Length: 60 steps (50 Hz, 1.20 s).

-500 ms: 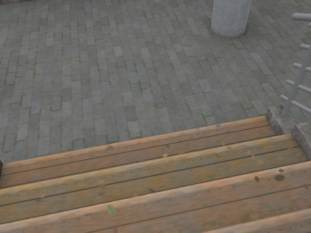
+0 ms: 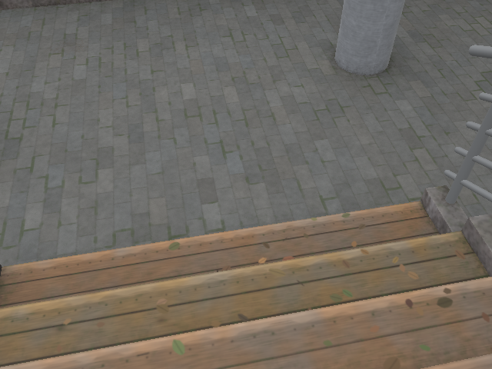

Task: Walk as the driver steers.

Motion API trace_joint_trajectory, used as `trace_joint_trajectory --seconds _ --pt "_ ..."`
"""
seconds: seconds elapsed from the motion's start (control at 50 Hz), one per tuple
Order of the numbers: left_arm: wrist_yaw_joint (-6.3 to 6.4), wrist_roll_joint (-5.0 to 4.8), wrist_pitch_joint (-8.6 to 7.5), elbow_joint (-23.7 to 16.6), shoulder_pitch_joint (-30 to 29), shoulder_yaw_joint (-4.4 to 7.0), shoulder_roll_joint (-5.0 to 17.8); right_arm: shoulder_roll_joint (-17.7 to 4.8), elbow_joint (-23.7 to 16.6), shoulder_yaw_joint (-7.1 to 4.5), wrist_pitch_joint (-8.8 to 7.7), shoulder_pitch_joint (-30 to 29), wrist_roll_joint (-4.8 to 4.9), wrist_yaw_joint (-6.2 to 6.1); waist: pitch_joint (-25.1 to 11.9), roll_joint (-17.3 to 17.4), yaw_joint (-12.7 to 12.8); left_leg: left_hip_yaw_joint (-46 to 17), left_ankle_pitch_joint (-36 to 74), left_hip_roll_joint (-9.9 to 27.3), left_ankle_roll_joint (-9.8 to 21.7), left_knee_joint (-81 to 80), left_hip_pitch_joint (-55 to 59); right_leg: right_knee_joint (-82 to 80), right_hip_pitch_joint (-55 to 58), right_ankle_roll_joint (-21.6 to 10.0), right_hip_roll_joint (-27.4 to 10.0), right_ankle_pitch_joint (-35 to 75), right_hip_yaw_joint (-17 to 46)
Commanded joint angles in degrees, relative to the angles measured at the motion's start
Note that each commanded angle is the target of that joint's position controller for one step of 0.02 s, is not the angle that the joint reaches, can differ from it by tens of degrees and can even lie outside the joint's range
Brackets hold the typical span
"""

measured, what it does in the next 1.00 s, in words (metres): goes down: right foot, then left foot 0.16 m lower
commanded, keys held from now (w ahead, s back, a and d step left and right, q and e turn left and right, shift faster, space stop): w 1.00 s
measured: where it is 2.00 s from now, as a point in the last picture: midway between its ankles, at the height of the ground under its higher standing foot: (275, 322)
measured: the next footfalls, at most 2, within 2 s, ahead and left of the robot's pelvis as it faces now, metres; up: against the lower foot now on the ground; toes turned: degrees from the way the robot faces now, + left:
right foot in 0.30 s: +0.10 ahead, -0.13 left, +0.00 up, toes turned +0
left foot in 0.76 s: +0.37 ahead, +0.01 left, -0.16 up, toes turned -2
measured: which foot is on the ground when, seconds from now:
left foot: down 0.00-0.32, up 0.34-0.74, down 0.76-1.00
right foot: down 0.00-0.08, up 0.10-0.28, down 0.30-0.76, up 0.78-1.00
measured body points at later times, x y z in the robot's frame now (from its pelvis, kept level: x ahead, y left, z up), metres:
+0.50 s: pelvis +0.14 -0.05 -0.02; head +0.15 -0.07 +0.43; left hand +0.10 +0.20 -0.15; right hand +0.23 -0.32 -0.15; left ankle +0.15 +0.10 -0.68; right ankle +0.06 -0.13 -0.75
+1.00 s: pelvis +0.40 -0.05 -0.19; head +0.40 -0.05 +0.26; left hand +0.51 +0.19 -0.32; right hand +0.36 -0.28 -0.34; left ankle +0.33 +0.01 -0.91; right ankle +0.53 -0.24 -0.82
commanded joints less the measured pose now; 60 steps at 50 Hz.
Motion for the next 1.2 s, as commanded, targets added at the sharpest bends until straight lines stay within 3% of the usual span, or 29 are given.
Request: trace_joint_trajectory --seconds 0.02,0.12,0.2,0.3,0.32,0.34,0.36,0.38,0.42,0.48,0.5,0.56,0.62,0.68,0.72,0.74,0.76,0.78,0.8,0.82,0.84,0.86,0.88,0.9,0.94,0.98,1.04,1.1,1.2 --pt "0.83 -0.33 -0.20 -1.2 2.3 1.08 4.6 -5.2 -1.1 -1.37 -0.43 2.7 0.17 -0.39 0.0 0.3 -0.4 -6.2 9.1 7.7 1.5 -4.2 2.8 -1.9 -2.7 -2.2 -2.1 5.6 -0.3" --pt "1.38 -0.69 -2.18 -2.5 -2.1 1.63 5.5 -9.3 -0.1 -3.01 -1.24 4.4 0.91 -1.43 5.8 6.7 -2.0 -17.3 -20.2 13.8 8.5 -11.3 1.8 7.8 -13.7 -3.3 0.4 -7.5 -6.1" --pt "-0.46 -1.37 -6.16 -3.1 -5.1 1.86 5.4 -11.7 0.0 -4.36 -1.58 7.3 1.70 -2.16 8.4 6.0 -2.8 -22.0 -15.2 19.7 12.5 -10.4 2.7 15.6 -20.6 -4.2 -3.7 -12.9 -9.3" --pt "-2.56 -0.86 -7.49 1.4 5.8 2.68 4.9 -11.6 -0.4 -4.69 -1.76 5.3 2.82 -1.37 3.7 4.0 3.5 -12.6 -2.5 14.6 9.3 3.1 -12.8 11.6 -0.7 -6.1 -0.1 -6.2 -14.8" --pt "-3.08 -0.62 -7.89 5.1 15.3 3.66 6.2 -10.8 -1.3 -4.69 -2.34 1.7 2.31 -1.01 0.7 4.2 7.7 -10.8 3.7 13.4 8.1 12.5 -20.1 13.8 9.2 -7.4 -1.6 -0.9 -12.1" --pt "-2.96 -0.34 -8.28 6.5 22.2 5.52 12.4 -7.2 -4.0 -3.62 -3.34 -2.4 2.30 -0.78 -1.6 -7.8 10.6 -2.0 7.1 4.1 3.0 36.2 -28.1 1.0 14.8 -14.0 -9.3 -7.7 3.8" --pt "-3.67 0.26 -9.30 6.1 22.5 5.64 14.9 -5.2 -5.5 -3.34 -4.76 -0.2 2.28 -0.94 -1.7 -15.5 7.0 -3.6 -18.1 -2.2 1.7 49.7 -40.4 -6.4 17.5 -21.5 -20.2 -7.7 27.3" --pt "-3.82 -1.05 -9.84 4.8 17.4 4.32 11.1 -8.4 -5.4 -4.00 -5.85 0.4 2.78 -1.07 3.8 -7.9 4.7 -8.4 -17.6 1.0 2.8 53.0 -47.8 -6.0 15.7 -22.5 -22.5 -8.1 26.1" --pt "-3.50 -1.60 -9.29 3.5 12.2 3.07 8.8 -8.6 -4.4 -3.91 -6.28 0.6 2.12 -1.00 5.8 -0.6 1.4 -7.8 -8.0 5.6 3.7 52.7 -50.6 -1.8 11.4 -17.8 -19.6 2.3 15.2" --pt "-2.89 0.68 -8.30 2.9 9.2 1.10 5.9 -7.4 -2.3 -3.97 -5.12 3.9 0.13 1.15 0.5 -2.2 -1.7 -3.1 8.7 8.5 2.1 47.8 -39.8 2.1 1.4 -12.9 -13.4 20.7 2.9" --pt "-1.87 0.24 -8.83 2.8 9.6 0.45 5.6 -8.6 -3.5 -4.55 -5.55 0.8 0.78 1.75 1.2 -2.5 -2.5 -4.1 18.1 8.7 2.2 39.2 -38.3 2.3 -0.8 -10.5 -9.7 12.6 -0.6" --pt "1.74 -1.31 -8.76 4.2 11.6 -0.41 6.1 -4.0 -7.4 -3.07 -6.27 -10.6 -2.48 2.99 4.3 -3.1 1.4 3.7 43.2 3.3 1.6 16.9 -21.9 4.5 -17.7 -8.6 -2.9 4.2 -9.2" --pt "2.78 -1.36 -8.06 5.3 13.8 -0.52 6.9 -2.5 -9.2 -2.48 -5.50 -11.1 -0.81 4.07 4.2 -4.3 2.3 5.5 47.4 0.7 -0.1 14.4 -12.9 12.2 -23.3 -8.7 -2.3 1.5 -9.0" --pt "1.55 -1.54 -6.96 5.6 14.5 -0.56 5.6 -2.6 -9.1 -2.06 -4.72 -8.0 -1.12 3.16 2.5 -3.2 1.8 6.7 40.7 -0.4 -0.5 15.3 -9.1 26.6 -21.0 -8.8 -2.4 3.6 -7.2" --pt "2.17 -2.91 -5.70 4.9 11.3 -0.67 4.8 -4.3 -7.4 -2.43 -5.34 -0.6 -0.61 2.93 4.0 -1.7 -2.4 4.3 32.5 4.3 0.4 -2.4 -12.0 43.0 -8.4 -6.4 -1.2 12.7 -6.1" --pt "1.63 -1.42 -5.41 5.8 10.9 -0.68 4.6 -5.2 -3.4 -3.80 -5.97 8.4 -0.36 2.74 0.0 -0.5 -6.7 4.9 38.7 6.2 2.0 -7.9 -2.5 57.1 -7.8 -7.1 -1.0 23.5 -6.4" --pt "0.33 -1.44 -5.85 6.2 8.4 -0.25 4.7 -6.3 2.0 -3.86 -5.81 23.5 -0.67 2.57 -3.1 5.9 -13.0 -2.7 53.3 14.8 8.5 -9.3 12.8 89.2 -20.8 -5.8 3.4 -1.9 -10.1" --pt "-1.17 -1.48 -6.85 5.0 19.1 -1.37 -0.5 -6.3 3.2 -2.31 -6.30 24.6 -1.67 3.63 -11.7 12.4 -4.7 -10.7 69.4 22.0 11.9 21.9 35.0 97.4 -45.5 -6.6 4.3 -35.7 -2.1" --pt "-2.49 -2.24 -8.66 4.3 21.4 -1.12 3.3 -8.7 2.4 -3.68 -4.92 22.3 -0.10 3.16 -15.2 14.8 -3.5 -14.9 63.7 25.0 16.1 20.9 35.5 93.9 -51.4 -7.3 1.3 -30.4 2.9" --pt "-2.76 -2.41 -8.83 3.7 17.3 -0.21 5.9 -7.6 2.0 -3.68 -4.10 19.1 0.49 3.08 -11.3 9.0 -2.7 -15.4 48.7 25.1 17.5 16.0 28.1 91.8 -55.1 -7.3 0.0 -25.4 1.1" --pt "-2.11 -2.53 -8.81 1.6 13.4 -0.01 6.7 -10.7 1.8 -4.59 -3.98 15.2 0.71 2.53 -8.6 2.4 -1.0 -22.5 24.4 28.7 20.7 9.0 19.9 89.3 -57.6 -6.1 -1.5 -17.4 0.1" --pt "-0.76 -3.26 -7.50 -0.2 7.5 0.60 8.2 -10.9 0.3 -4.45 -5.18 7.5 -0.25 2.35 -2.4 -0.7 2.4 -31.2 6.6 30.5 20.1 2.2 7.2 74.9 -56.9 -5.0 -5.5 -8.0 0.0" --pt "-0.11 -2.26 -5.87 -0.4 4.0 1.26 9.2 -5.2 -0.3 -2.39 -6.21 1.4 -0.55 2.57 4.1 -6.8 5.4 -28.7 4.5 26.7 17.2 0.7 -6.2 70.3 -53.1 -4.0 -8.0 -2.6 -0.9" --pt "0.37 -1.51 -5.20 -0.7 3.1 1.05 7.1 -5.4 -0.7 -1.69 -6.94 -1.1 -0.27 2.08 9.1 -5.4 6.7 -20.1 12.6 21.0 14.4 -0.1 -20.3 56.5 -43.2 -1.5 -9.0 3.6 -2.7" --pt "0.45 2.66 -5.73 -2.7 1.2 0.42 3.0 -6.3 3.2 -2.09 -7.06 4.5 -0.24 0.08 5.8 1.8 4.5 -13.2 30.5 14.1 12.4 2.5 -23.5 45.8 -33.5 0.0 -8.9 12.3 -6.1" --pt "-0.87 1.00 -6.28 -1.6 4.5 0.32 1.8 -8.9 5.4 -2.97 -7.01 8.3 -0.75 -0.99 1.1 4.4 4.7 -11.0 32.7 13.0 10.9 6.3 -18.5 44.8 -30.3 -1.4 -8.3 22.5 -7.2" --pt "-1.96 1.03 -7.76 -6.7 -10.8 0.95 4.7 -5.5 8.7 -2.00 -7.48 18.8 1.53 -2.15 4.0 2.1 -2.4 -15.2 15.1 13.3 8.3 12.5 1.1 28.7 -50.9 -5.4 -8.7 31.3 -4.5" --pt "-4.36 1.67 -8.34 -8.3 -15.0 0.32 2.6 -5.3 7.8 -1.50 -6.23 15.8 1.28 -2.72 4.0 2.1 -3.6 -6.0 1.5 7.7 6.1 15.4 -16.7 10.5 -24.7 -4.9 -4.3 49.7 -9.4" --pt "-5.32 -0.24 -7.36 -12.0 -17.7 -0.21 3.1 -6.4 8.3 -2.24 -3.52 15.6 1.71 -2.91 6.1 4.4 -6.2 -9.4 3.3 8.7 6.5 29.6 -7.1 0.9 -22.0 -3.7 -4.8 37.9 -8.2"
